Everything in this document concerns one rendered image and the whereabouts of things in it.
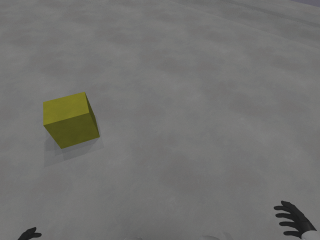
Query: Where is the robot right forearm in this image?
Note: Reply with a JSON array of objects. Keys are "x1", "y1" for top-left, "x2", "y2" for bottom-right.
[{"x1": 301, "y1": 230, "x2": 320, "y2": 240}]

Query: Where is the carton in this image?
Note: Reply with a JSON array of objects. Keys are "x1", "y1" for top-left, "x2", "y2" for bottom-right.
[{"x1": 43, "y1": 92, "x2": 100, "y2": 149}]

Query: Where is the right robot hand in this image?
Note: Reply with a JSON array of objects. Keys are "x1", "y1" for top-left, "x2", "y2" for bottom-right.
[{"x1": 274, "y1": 201, "x2": 317, "y2": 239}]

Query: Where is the left robot hand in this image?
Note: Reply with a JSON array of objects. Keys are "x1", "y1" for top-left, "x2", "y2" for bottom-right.
[{"x1": 18, "y1": 227, "x2": 42, "y2": 240}]

